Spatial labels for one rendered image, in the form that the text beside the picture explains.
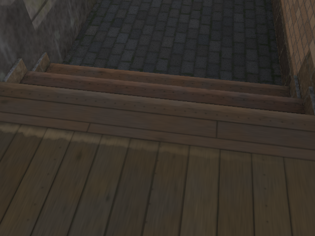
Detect stairs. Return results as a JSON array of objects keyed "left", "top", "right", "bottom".
[{"left": 20, "top": 63, "right": 305, "bottom": 114}]

